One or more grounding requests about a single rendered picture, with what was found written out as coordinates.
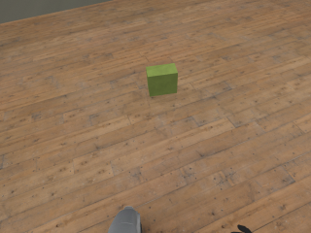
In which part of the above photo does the left robot shin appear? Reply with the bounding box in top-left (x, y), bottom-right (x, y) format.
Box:
top-left (124, 206), bottom-right (134, 210)

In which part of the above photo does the carton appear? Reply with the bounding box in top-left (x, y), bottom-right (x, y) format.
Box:
top-left (146, 63), bottom-right (178, 97)

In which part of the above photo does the robot left thigh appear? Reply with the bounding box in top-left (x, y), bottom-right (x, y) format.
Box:
top-left (108, 209), bottom-right (141, 233)

